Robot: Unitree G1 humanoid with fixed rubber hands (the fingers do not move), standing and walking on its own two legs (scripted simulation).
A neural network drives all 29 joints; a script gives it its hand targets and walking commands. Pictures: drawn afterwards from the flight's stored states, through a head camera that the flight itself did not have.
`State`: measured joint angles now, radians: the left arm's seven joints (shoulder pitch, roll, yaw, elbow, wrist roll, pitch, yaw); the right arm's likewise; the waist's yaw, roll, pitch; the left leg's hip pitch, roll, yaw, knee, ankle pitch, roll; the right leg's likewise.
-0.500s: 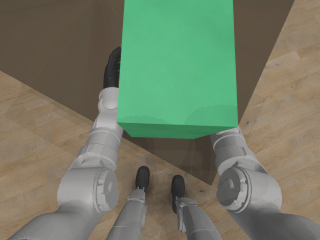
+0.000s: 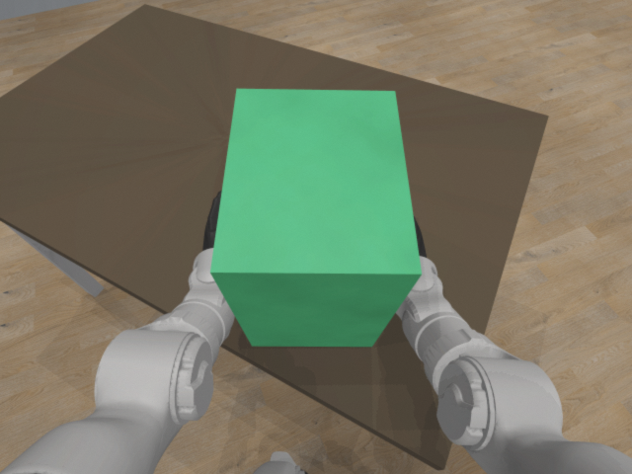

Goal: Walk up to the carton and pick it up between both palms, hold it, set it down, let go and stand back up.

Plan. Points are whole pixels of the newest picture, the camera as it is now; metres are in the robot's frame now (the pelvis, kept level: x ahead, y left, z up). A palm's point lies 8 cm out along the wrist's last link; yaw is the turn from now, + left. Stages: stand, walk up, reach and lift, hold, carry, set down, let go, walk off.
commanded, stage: reach and lift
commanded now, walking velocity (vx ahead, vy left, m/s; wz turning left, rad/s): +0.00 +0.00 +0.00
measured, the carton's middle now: (313, 235) +0.39 +0.05 +0.07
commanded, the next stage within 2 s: none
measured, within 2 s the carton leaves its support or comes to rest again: neither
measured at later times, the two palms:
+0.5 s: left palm (264, 192) +0.43 +0.12 +0.10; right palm (465, 232) +0.42 -0.13 +0.06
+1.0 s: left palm (274, 243) +0.37 +0.10 +0.08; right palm (493, 278) +0.36 -0.16 +0.06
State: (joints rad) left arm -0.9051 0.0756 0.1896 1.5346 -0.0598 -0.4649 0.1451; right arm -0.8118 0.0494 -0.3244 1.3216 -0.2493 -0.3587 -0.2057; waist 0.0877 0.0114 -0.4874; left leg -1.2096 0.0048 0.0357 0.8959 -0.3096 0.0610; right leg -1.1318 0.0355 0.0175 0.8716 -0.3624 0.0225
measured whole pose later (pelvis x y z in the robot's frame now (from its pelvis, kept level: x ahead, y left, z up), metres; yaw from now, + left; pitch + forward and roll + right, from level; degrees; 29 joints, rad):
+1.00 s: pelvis +0.02 -0.04 +0.08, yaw +5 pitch +10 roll +0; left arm -0.56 -0.10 0.29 0.83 0.21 0.11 0.09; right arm -0.48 0.14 -0.28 0.82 -0.19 0.16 -0.16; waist -0.05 -0.02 -0.08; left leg -0.29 -0.01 -0.11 0.10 0.01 -0.02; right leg -0.26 0.06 0.05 0.18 -0.09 -0.04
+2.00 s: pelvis -0.01 -0.02 +0.08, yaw +1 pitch +10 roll -1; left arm -0.69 -0.20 0.26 0.07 0.24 0.69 0.19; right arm -0.67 -0.06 -0.04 0.35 0.07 0.44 -0.15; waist -0.07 0.02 -0.02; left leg -0.22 -0.01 -0.04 -0.09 0.14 0.02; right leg -0.23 0.03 0.09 0.02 0.04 0.00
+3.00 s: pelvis +0.01 -0.03 +0.08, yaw +9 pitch -6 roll -1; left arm -0.50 -0.11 0.16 -0.06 0.28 0.71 0.07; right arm -0.53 -0.01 0.04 0.29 0.17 0.36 -0.28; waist -0.08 -0.07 0.07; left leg -0.07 0.00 -0.04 0.28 -0.11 0.00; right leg 0.09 0.02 -0.07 0.15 -0.13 -0.01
